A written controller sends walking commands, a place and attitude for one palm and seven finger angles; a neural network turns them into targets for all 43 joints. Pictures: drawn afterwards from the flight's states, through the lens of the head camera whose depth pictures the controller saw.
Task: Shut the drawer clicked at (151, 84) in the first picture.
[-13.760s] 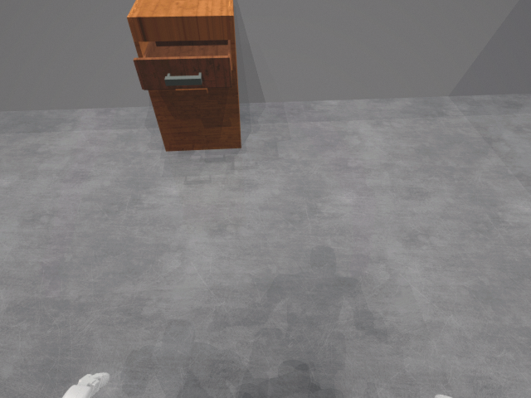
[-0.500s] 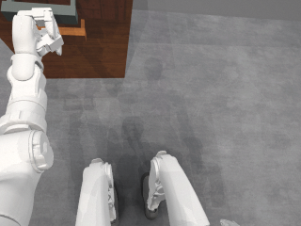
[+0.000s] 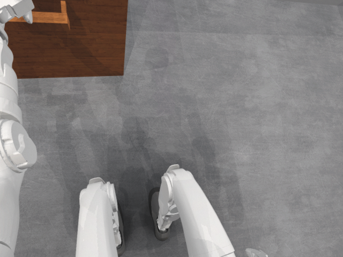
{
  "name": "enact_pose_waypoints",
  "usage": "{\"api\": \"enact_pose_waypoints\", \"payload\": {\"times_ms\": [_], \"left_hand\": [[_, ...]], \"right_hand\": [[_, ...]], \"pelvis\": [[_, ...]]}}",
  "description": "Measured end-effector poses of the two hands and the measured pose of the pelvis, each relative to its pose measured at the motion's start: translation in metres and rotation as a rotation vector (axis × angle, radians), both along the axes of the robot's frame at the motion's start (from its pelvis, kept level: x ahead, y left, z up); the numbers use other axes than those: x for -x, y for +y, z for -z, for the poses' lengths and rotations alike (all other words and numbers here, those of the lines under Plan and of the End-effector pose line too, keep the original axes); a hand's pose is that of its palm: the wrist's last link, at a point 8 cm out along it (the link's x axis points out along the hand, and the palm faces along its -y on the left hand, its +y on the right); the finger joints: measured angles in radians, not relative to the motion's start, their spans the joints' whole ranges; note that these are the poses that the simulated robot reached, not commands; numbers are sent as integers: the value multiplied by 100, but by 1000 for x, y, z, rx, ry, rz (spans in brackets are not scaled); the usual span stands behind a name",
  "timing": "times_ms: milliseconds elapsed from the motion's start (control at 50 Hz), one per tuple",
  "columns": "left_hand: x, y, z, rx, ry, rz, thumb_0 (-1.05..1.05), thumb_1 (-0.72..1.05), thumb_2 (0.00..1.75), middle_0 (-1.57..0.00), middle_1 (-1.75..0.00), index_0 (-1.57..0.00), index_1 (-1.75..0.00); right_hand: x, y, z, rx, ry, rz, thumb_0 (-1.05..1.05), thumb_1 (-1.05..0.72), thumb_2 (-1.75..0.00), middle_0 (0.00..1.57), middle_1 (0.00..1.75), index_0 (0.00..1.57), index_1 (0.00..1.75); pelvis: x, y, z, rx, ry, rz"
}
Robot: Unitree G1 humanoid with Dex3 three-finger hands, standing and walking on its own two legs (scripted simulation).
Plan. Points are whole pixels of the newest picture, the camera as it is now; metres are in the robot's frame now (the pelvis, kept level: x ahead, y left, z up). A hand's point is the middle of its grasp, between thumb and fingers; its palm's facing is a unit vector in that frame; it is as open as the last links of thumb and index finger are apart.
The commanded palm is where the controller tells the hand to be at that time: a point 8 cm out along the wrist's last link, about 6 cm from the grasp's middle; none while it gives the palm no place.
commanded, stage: push the drawer shut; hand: left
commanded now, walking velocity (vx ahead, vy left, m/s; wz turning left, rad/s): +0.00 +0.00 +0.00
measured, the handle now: out of the picture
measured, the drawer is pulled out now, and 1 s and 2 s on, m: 0.00 0.00 0.00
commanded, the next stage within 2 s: pull the fist back off the drawer in 0.20 s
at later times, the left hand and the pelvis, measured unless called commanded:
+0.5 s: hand out of the picture +0.61 +0.22 +0.03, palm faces +0.05 -1.00 -0.06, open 3.1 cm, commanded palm +0.62 +0.18 +0.03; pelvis -0.03 +0.01 -0.01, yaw -1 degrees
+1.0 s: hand (24, 9) +0.58 +0.21 +0.02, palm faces +0.06 -1.00 -0.03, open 3.2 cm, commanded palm +0.57 +0.21 +0.03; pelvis +0.01 +0.01 +0.02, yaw -1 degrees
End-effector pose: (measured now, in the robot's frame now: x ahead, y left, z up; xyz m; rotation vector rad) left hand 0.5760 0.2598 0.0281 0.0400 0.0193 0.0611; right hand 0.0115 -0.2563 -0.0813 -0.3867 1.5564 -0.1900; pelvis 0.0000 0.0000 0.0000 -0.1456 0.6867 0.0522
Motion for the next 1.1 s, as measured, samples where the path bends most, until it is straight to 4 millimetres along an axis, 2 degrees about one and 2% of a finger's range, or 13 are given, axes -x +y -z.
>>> {"api": "enact_pose_waypoints", "payload": {"times_ms": [360,540,660,760,840,1000,1100], "left_hand": [[-9,13,1,-13,4,-5,-3,59,95,-140,-160,-140,-160],[-8,11,-2,-16,18,10,0,64,93,-140,-160,-140,-160],[-5,7,-2,5,21,16,2,71,92,-140,-160,-140,-160],[-2,1,-3,13,12,14,2,79,90,-140,-160,-140,-160],[2,-3,-4,10,6,17,2,84,90,-140,-160,-140,-160],[21,2,3,14,40,-4,2,88,90,-140,-160,-140,-160],[24,7,0,12,12,-21,2,89,90,-140,-160,-140,-160]], "right_hand": [[42,8,-5,44,51,25,0,-90,-90,20,30,20,30],[63,16,-12,41,67,47,0,-90,-90,20,30,20,30],[68,24,-15,19,74,66,0,-90,-90,20,30,20,30],[60,28,-15,-8,65,77,0,-90,-90,20,30,20,30],[45,29,-14,-35,51,76,0,-90,-90,20,30,20,30],[-4,21,-11,-68,-16,36,0,-90,-90,20,30,20,30],[-37,11,-9,-56,-59,-14,0,-90,-90,20,30,20,30]], "pelvis": [[19,2,13,24,1,-6],[26,8,12,35,-8,-2],[23,12,7,33,-11,5],[16,15,1,25,-10,12],[8,16,-6,16,-9,16],[-9,13,-18,-5,-12,18],[-16,9,-21,-10,-8,6]]}}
